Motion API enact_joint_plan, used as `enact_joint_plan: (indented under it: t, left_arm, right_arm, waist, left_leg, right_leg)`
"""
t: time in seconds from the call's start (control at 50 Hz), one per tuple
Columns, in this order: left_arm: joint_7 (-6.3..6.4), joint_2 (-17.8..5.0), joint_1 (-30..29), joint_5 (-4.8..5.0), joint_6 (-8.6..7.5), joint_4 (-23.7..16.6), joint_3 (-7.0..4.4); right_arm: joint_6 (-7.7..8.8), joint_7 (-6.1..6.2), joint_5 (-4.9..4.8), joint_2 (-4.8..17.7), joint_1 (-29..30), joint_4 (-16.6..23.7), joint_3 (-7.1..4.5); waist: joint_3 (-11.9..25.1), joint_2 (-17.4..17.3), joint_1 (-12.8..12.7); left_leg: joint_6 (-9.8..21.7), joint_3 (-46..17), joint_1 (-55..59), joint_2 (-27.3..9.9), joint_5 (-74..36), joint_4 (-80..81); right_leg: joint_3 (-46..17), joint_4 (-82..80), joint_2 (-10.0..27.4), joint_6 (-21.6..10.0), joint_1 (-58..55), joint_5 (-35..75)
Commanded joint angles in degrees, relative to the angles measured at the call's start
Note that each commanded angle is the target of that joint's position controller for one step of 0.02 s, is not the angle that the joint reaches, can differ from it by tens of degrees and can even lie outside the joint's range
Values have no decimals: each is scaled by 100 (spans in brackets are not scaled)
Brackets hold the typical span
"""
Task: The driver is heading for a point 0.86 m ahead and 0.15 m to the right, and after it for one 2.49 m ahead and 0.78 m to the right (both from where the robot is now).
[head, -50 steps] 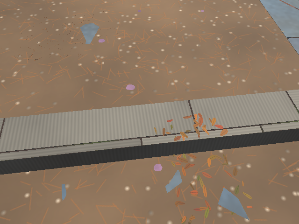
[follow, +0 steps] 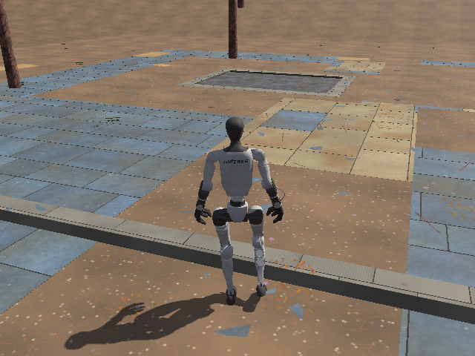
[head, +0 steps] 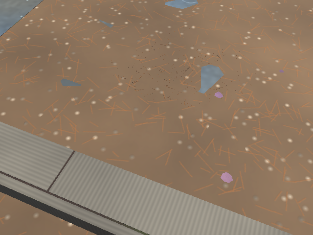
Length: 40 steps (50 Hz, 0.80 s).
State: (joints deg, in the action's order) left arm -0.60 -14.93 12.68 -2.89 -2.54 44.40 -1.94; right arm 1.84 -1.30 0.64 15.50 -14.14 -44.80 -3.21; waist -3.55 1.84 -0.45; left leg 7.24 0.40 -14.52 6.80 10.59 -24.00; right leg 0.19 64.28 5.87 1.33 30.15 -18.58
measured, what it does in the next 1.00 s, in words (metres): climbs, turning right: right foot 0.12 m higher, then left foot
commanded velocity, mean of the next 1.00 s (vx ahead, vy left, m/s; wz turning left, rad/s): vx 0.50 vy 0.00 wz -0.16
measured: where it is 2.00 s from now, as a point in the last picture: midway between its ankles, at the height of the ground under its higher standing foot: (224, 88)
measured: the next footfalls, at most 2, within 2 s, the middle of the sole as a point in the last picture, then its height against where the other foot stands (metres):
right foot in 0.46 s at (188, 220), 0.12 m higher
left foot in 0.98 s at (167, 136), level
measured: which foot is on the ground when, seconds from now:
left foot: down 0.00-0.46, up 0.48-0.96, down 0.98-1.00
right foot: up 0.00-0.44, down 0.46-0.98, up 1.00-1.00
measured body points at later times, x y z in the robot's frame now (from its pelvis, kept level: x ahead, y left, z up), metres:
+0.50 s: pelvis +0.31 -0.07 +0.01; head +0.35 -0.06 +0.46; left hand +0.51 +0.15 -0.08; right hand +0.31 -0.33 -0.13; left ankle +0.06 +0.04 -0.64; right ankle +0.43 -0.11 -0.62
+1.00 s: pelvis +0.67 -0.10 +0.09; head +0.68 -0.12 +0.54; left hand +0.67 +0.17 -0.03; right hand +0.88 -0.37 +0.06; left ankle +0.81 -0.03 -0.62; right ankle +0.44 -0.11 -0.60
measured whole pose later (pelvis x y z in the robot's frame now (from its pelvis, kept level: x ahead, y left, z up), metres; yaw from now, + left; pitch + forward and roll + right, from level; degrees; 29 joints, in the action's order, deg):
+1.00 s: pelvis +0.67 -0.10 +0.09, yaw -16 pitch +4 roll +1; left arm -5.6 -14.9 31.3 -2.8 -7.5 54.3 -2.9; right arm 5.7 -1.6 0.7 12.8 3.6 -35.2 0.8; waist 2.9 -1.0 -3.2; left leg 1.7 0.2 -31.8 1.5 3.9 -33.7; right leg -12.6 34.4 -11.5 -4.9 -0.1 -27.1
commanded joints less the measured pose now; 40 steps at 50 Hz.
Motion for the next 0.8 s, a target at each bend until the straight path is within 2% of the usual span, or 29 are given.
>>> enact_joint_plan:
  t: [0.02,0.06,0.12,0.18,0.22,0.24,0.28,0.3,0.32,0.34,0.36,0.38,0.4,0.42,0.44,0.46,0.48,0.5,0.52,0.54,0.56,0.58,0.62,0.64,0.66,0.68,0.7,0.76,0.8]
  left_arm:
    - [-21,-419,368,-40,91,-254,-110]
    - [-12,-317,47,-42,125,-377,-76]
    - [41,-413,-712,-55,127,-677,-113]
    - [44,-303,-1278,-102,102,-984,-86]
    - [25,-194,-1703,-87,94,-1239,-21]
    - [50,40,-1988,-74,144,-1447,74]
    - [88,149,-2404,20,140,-1846,199]
    - [81,247,-2608,53,139,-2023,292]
    - [63,360,-2816,22,162,-2245,362]
    - [-14,274,-2415,65,229,-2193,410]
    - [-70,276,-2099,38,278,-2063,397]
    - [-84,306,-1533,87,326,-1849,386]
    - [-69,150,-870,84,374,-1618,290]
    - [-37,-108,48,105,387,-1284,157]
    - [-21,-275,867,163,344,-1000,54]
    - [-16,-733,1432,100,289,-709,-146]
    - [14,-1478,1282,191,264,-540,-296]
    - [69,-1298,715,373,286,-646,-344]
    - [83,-1043,217,308,234,-601,-312]
    - [-171,-525,980,-93,-123,-181,-31]
    - [-214,-351,952,-98,-252,354,-23]
    - [-229,-27,524,-109,-310,583,91]
    - [-252,134,156,-136,-472,778,186]
    - [-332,107,201,-277,-518,920,216]
    - [-387,-141,51,-244,-557,780,129]
    - [-389,-245,62,-262,-575,708,102]
    - [-334,-296,450,-235,-662,680,124]
    - [-195,-496,1993,-128,-740,955,37]
    - [-255,-442,2169,-70,-684,882,-16]
  right_arm:
    - [159,33,-36,843,-173,321,-220]
    - [149,73,-11,833,-459,284,-231]
    - [137,136,32,813,-1027,201,-229]
    - [188,217,32,786,-1743,-19,-192]
    - [247,271,98,673,-2278,-229,-138]
    - [247,317,128,637,-2481,-375,-119]
    - [301,342,179,653,-2465,-517,-100]
    - [278,329,170,582,-2378,-613,-55]
    - [254,382,147,475,-2251,-693,-19]
    - [207,358,87,603,-1840,-578,-3]
    - [199,311,-27,539,-1532,-517,32]
    - [228,261,-136,621,-1119,-355,69]
    - [271,250,-191,1043,-1178,-384,-28]
    - [288,246,-172,1303,-1164,-428,-124]
    - [266,194,-194,1414,-1060,-441,-222]
    - [306,170,-189,1288,-1118,-404,-243]
    - [389,-31,-63,379,-1385,32,-51]
    - [465,-140,291,420,-1459,190,-39]
    - [464,-154,233,315,-1300,261,-13]
    - [310,-385,204,331,-440,490,96]
    - [309,-327,375,72,-435,670,236]
    - [249,-251,485,-187,-392,821,373]
    - [203,-195,401,-83,-402,803,465]
    - [192,-122,378,-9,-306,860,495]
    - [246,-95,258,152,-2,956,467]
    - [297,-80,142,223,332,1041,435]
    - [367,-72,139,194,504,1047,410]
    - [494,-81,77,141,1387,1225,425]
    - [446,-88,90,-22,1859,1373,461]
  waist:
    - [563,-351,-132]
    - [599,-599,5]
    - [322,-547,280]
    - [177,-333,463]
    - [73,-392,667]
    - [-97,-609,700]
    - [-331,-560,578]
    - [-436,-500,486]
    - [-601,-435,377]
    - [-381,-161,130]
    - [-124,-191,75]
    - [304,-336,-206]
    - [884,-780,-461]
    - [1457,-972,-820]
    - [1725,-1015,-1230]
    - [1946,-486,-1418]
    - [2133,1852,-662]
    - [2266,1090,-301]
    - [1597,426,60]
    - [380,-644,-642]
    - [555,-283,-104]
    - [600,-457,291]
    - [616,-120,578]
    - [704,-349,692]
    - [660,-299,676]
    - [693,-234,578]
    - [665,126,488]
    - [592,209,-172]
    - [588,289,-316]
  left_leg:
    - [803,-1428,528,-1409,-2528,1005]
    - [866,-1623,754,-1421,-2076,1046]
    - [1058,-2348,1557,-1649,-1198,1120]
    - [1265,-2634,2779,-1959,-1411,988]
    - [1162,-2561,3513,-2024,-1795,809]
    - [1080,-2565,3597,-2174,-2250,598]
    - [748,-2197,3340,-2271,-1942,872]
    - [526,-1806,2910,-2023,-1622,1219]
    - [364,-1665,2331,-2054,-1958,1608]
    - [305,-1074,1549,-1872,-2194,2244]
    - [222,-614,843,-1607,-3278,2373]
    - [226,-159,39,-1496,-5497,2116]
    - [216,-135,184,-1686,-7364,1461]
    - [113,-99,780,-1815,-8518,369]
    - [-10,-8,1067,-1795,-8967,-1040]
    - [-169,-152,576,-1370,-6829,-3256]
    - [-616,-199,-1473,166,741,-6032]
    - [-470,-880,-2100,-135,369,-6859]
    - [-457,-767,-2273,-333,-10,-7085]
    - [-333,-1836,-3340,-281,-585,-7878]
    - [-198,-1644,-3734,-450,-687,-7789]
    - [-18,-1621,-3898,-574,-776,-7969]
    - [133,-1501,-4398,-700,-726,-8183]
    - [107,-1352,-4481,-821,-957,-7714]
    - [55,-936,-4042,-888,-846,-7098]
    - [-88,-661,-3542,-966,-1033,-6597]
    - [-306,-343,-3381,-938,-1075,-6703]
    - [-816,-125,-4152,-757,-587,-5600]
    - [-964,-79,-3870,-730,-815,-4301]
  right_leg:
    - [12,-218,-14,100,322,408]
    - [87,166,-65,152,776,489]
    - [-26,847,14,151,2267,288]
    - [40,2689,16,41,4231,-370]
    - [100,3534,1,-138,5261,-1088]
    - [39,4497,-102,-291,5911,-1700]
    - [-135,4729,-121,-569,6383,-2225]
    - [129,4121,-97,-640,6106,-2292]
    - [54,3639,-32,-764,5590,-2373]
    - [585,2370,-56,-797,4069,-1554]
    - [775,1643,-194,-891,2367,-724]
    - [1106,1074,-480,-1017,500,-167]
    - [1178,1037,-747,-1014,-517,-103]
    - [1099,744,-984,-1050,-1107,-268]
    - [901,-300,-1183,-1139,-1732,-266]
    - [-398,-1286,-896,-1500,-2501,-597]
    - [-4392,-3252,839,-2154,-3245,406]
    - [-6093,-4296,840,-1946,-3027,371]
    - [-5601,-4356,812,-1847,-2325,-521]
    - [-4624,-4101,358,-1498,-1347,-1709]
    - [-4105,-3993,282,-1455,-1262,-1487]
    - [-3637,-4091,148,-1322,-805,-1518]
    - [-2891,-4161,-1,-1231,-406,-538]
    - [-2395,-4186,-171,-1014,-379,-258]
    - [-1782,-4319,-422,-812,12,-61]
    - [-1373,-4391,-659,-644,419,128]
    - [-1266,-4337,-806,-493,292,1104]
    - [-1454,-4105,-668,-384,-1436,2968]
    - [-1648,-4192,-664,-495,-1976,3118]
